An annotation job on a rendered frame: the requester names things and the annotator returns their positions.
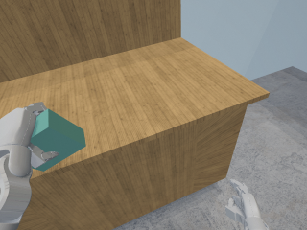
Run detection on sponge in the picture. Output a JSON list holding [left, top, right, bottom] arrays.
[[28, 108, 86, 172]]

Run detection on robot right forearm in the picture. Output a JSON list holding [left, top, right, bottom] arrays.
[[244, 217, 270, 230]]

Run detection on left robot hand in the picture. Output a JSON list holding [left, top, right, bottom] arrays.
[[0, 102, 59, 169]]

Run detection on table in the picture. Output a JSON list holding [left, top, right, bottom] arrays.
[[0, 0, 270, 230]]

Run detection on robot left forearm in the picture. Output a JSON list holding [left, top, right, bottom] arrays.
[[0, 145, 33, 230]]

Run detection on right robot hand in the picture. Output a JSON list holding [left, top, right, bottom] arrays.
[[225, 179, 262, 225]]

